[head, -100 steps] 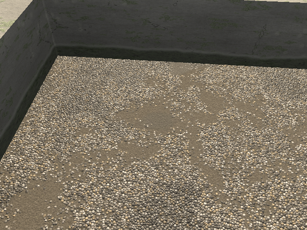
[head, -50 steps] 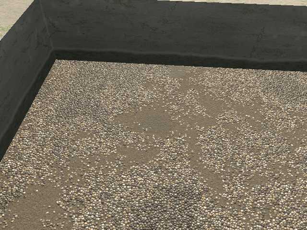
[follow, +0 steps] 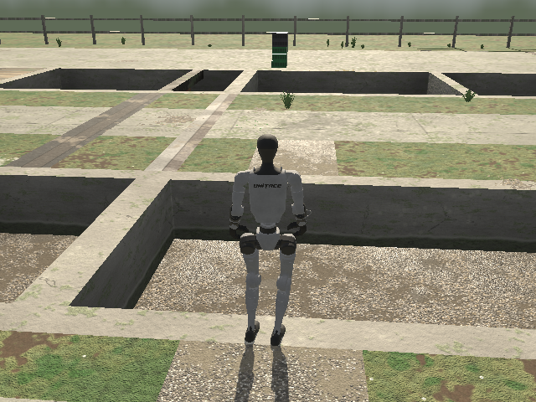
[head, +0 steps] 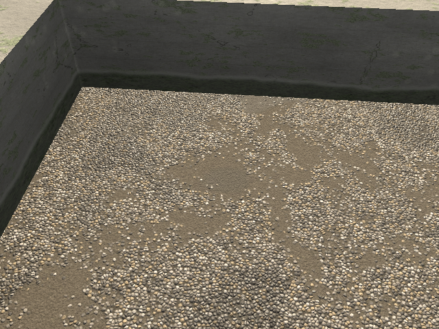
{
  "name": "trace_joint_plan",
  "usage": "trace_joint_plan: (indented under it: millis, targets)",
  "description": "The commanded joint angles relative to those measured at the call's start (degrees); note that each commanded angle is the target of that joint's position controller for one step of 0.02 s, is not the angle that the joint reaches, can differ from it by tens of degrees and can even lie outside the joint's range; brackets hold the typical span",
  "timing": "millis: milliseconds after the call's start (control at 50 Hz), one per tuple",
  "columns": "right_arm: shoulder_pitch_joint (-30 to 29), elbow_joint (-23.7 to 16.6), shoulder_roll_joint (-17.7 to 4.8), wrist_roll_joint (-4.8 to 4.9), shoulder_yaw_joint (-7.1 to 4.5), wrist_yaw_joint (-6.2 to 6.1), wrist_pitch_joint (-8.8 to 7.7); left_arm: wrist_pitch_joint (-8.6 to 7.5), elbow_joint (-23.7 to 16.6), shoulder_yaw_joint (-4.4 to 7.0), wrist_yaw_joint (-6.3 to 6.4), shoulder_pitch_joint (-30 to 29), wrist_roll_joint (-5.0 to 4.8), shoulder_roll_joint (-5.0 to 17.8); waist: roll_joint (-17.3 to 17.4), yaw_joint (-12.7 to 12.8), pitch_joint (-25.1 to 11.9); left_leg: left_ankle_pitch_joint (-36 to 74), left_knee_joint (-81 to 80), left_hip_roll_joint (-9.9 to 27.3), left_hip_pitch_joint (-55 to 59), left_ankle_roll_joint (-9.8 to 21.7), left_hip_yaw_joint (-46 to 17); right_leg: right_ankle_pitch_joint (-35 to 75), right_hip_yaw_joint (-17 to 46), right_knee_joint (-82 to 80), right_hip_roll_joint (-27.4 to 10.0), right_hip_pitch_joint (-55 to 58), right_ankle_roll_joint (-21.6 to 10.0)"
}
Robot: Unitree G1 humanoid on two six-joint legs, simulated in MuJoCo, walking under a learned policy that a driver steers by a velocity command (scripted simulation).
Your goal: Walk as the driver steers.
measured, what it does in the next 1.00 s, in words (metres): stands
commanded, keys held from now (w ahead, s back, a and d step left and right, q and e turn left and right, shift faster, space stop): w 0.76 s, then no key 0.24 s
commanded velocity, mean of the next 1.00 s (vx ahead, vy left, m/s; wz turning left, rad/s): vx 0.45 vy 0.00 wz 0.00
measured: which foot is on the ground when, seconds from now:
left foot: down 0.00-1.00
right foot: down 0.00-1.00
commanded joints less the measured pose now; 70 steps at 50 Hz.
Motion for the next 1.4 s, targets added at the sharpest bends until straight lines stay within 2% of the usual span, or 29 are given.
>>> trace_joint_plan:
  millis: [20, 80, 400, 420, 480, 780, 860, 920, 940, 960, 980, 1060, 1080, 1100, 1160, 1320, 1340, 1360, 1400]
  targets:
    - [-5.61, -5.27, -3.94, 0.13, -0.82, 0.23, -1.32, -1.04, -6.15, 0.61, -0.49, -4.73, 0.51, 3.02, 1.13, 0.14, -2.36, 14.81, -5.57, 3.55, -5.50, 1.62, -2.66, 11.82, 7.26, -7.48, -5.66, 4.15, 1.69]
    - [-5.82, -5.47, -4.05, 0.02, -0.76, 0.45, -1.59, -1.34, -6.22, 0.55, -0.94, -4.51, 0.48, 3.12, 1.23, 0.27, -2.59, 13.91, -6.45, 3.78, -5.86, 1.84, -3.75, 10.28, 7.58, -7.53, -5.20, 4.46, 1.92]
    - [-5.75, -5.66, -3.85, 0.00, -0.72, 0.67, -1.86, -1.70, -6.31, 0.48, -0.82, -4.27, 0.32, 3.20, 0.44, 0.29, -2.83, 13.08, -6.57, 3.47, -5.46, 1.49, -2.96, 12.14, 8.03, -8.06, -5.86, 5.37, 1.67]
    - [-5.89, -5.72, -3.74, -0.17, -0.91, 0.34, -1.52, -1.59, -5.27, 0.95, -0.21, -2.79, -0.14, 4.03, -0.17, 0.21, -3.47, 14.74, -6.01, 3.84, -5.76, 2.13, -1.95, 14.57, 7.85, -7.63, -6.54, 7.25, 1.54]
    - [-5.66, -5.57, -3.66, -0.10, -0.96, 0.16, -1.27, -1.29, -5.14, 0.98, 0.20, -2.89, -0.13, 3.88, -0.11, 0.08, -3.25, 15.31, -5.38, 3.74, -5.60, 1.96, -1.04, 16.30, 7.67, -7.46, -6.99, 7.15, 1.25]
    - [-5.12, -5.22, -3.49, -0.05, -0.91, 0.00, -1.03, -0.99, -4.45, 0.94, 0.17, -2.26, 0.13, 3.77, 0.58, 0.00, -3.32, 15.85, -5.84, 4.17, -5.01, 2.44, -1.84, 14.58, 7.39, -7.08, -6.39, 6.46, 1.42]
    - [-3.50, -4.01, -2.96, 0.15, -0.74, 0.33, -0.89, -0.84, -3.18, 0.49, 0.10, -0.72, 0.49, 3.17, 1.59, -0.10, -1.05, 12.16, -10.71, 5.35, -5.33, 2.63, -4.88, 11.44, 7.76, -9.83, -6.50, 6.60, 1.58]
    - [-2.74, -2.98, -3.02, 0.02, -0.79, 0.69, -0.79, -0.85, -1.58, 0.50, 0.12, 1.07, 0.63, 3.60, 2.04, 0.05, 0.55, 11.19, -14.83, 6.14, -4.87, 2.39, -6.72, 11.63, 8.25, -13.04, -6.75, 7.93, 1.57]
    - [-2.35, -2.57, -3.05, -0.07, -0.84, 0.78, -0.75, -0.90, -0.99, 0.56, 0.13, 1.62, 0.62, 3.87, 1.94, 0.02, 0.82, 11.23, -16.00, 6.30, -4.44, 2.28, -7.01, 12.92, 8.42, -14.04, -6.92, 8.59, 1.50]
    - [-4.36, -3.28, -2.28, -0.33, -0.53, 1.64, -1.16, -0.55, -2.57, -0.09, 0.23, -2.27, 0.40, 2.58, 1.95, -0.99, 3.65, 21.30, -15.35, 6.64, -3.44, 1.71, -5.46, 25.66, 9.09, -13.57, -8.78, 6.32, 2.32]
    - [-2.33, -2.22, -1.86, -0.72, -0.55, 1.79, -1.42, -0.53, -1.67, 0.19, 0.24, -0.71, 0.75, 3.21, 0.63, -1.22, -0.17, 22.45, -16.20, 7.06, -0.45, 1.66, -5.71, 28.42, 8.90, -14.02, -8.86, 8.05, 2.34]
    - [-1.41, -0.82, -2.45, -0.55, -0.82, 1.59, -1.69, -0.35, 0.05, 1.07, 0.20, 1.38, 0.46, 4.72, -0.33, -0.48, -4.07, 26.07, -18.49, 7.62, 3.30, 2.25, -5.63, 28.91, 8.74, -16.07, -8.09, 11.91, 2.54]
    - [-0.87, -0.52, -3.25, 0.16, -1.07, 0.61, -1.29, -0.61, 1.42, 1.89, 0.14, 3.48, 0.09, 6.61, -1.09, 0.49, -6.46, 19.42, -17.80, 7.08, 1.99, 2.54, -6.33, 21.63, 8.59, -16.26, -6.28, 15.01, 2.18]
    - [-2.06, -0.93, -3.30, 0.06, -1.11, 0.35, -0.98, -0.53, 1.28, 1.70, 0.07, 2.77, -0.09, 5.79, -0.23, 0.54, -4.69, 17.76, -18.19, 7.06, 0.40, 2.43, -6.00, 21.57, 8.74, -16.64, -6.81, 14.53, 1.73]
    - [-1.97, -1.04, -3.05, 0.02, -1.19, 0.29, -0.65, -0.24, 1.22, 1.52, 0.06, 1.84, -0.09, 4.78, 0.05, 0.12, -2.94, 15.79, -18.25, 7.24, -1.61, 1.95, -5.98, 22.90, 8.96, -16.99, -7.32, 13.63, 0.88]
    - [-1.14, -1.46, -3.93, -0.38, -1.68, 0.14, -0.40, 0.45, 1.14, 2.31, 0.47, 1.81, -0.04, 6.44, 0.48, -0.55, -2.88, 15.97, -15.14, 6.81, -3.11, 2.29, -4.87, 26.91, 8.80, -15.31, -7.84, 12.28, -0.20]
    - [1.55, -2.03, -4.24, -1.34, -0.67, 0.29, 0.04, 0.67, 1.51, 2.02, 1.34, 5.73, 1.15, 7.72, 0.05, 1.74, -2.65, 15.90, -15.61, 7.69, -4.93, 4.92, -7.26, 24.20, 8.73, -16.66, -7.78, 14.46, -2.59]
    - [0.85, -2.46, -4.37, -0.87, -0.82, 0.43, 0.12, 0.88, 1.89, 1.95, 1.75, 5.71, 1.50, 7.51, 0.97, 1.44, -1.22, 15.08, -15.50, 7.79, -5.79, 5.20, -6.74, 24.07, 9.13, -16.94, -8.26, 13.93, -3.46]
    - [1.00, -3.54, -4.78, -0.80, -0.82, 0.58, -0.07, 0.99, 1.74, 1.69, 2.21, 4.81, 1.64, 7.54, 1.52, 1.01, -1.14, 13.88, -14.86, 7.69, -5.90, 4.74, -6.01, 24.12, 9.44, -17.35, -8.82, 13.36, -4.26]
Next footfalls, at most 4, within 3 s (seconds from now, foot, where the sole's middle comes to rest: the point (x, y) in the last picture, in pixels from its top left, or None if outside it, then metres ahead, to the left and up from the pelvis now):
none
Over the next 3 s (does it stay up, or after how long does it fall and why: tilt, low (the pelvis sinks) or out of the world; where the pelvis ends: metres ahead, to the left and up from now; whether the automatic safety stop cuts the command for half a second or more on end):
stays up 0.01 0.02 0.01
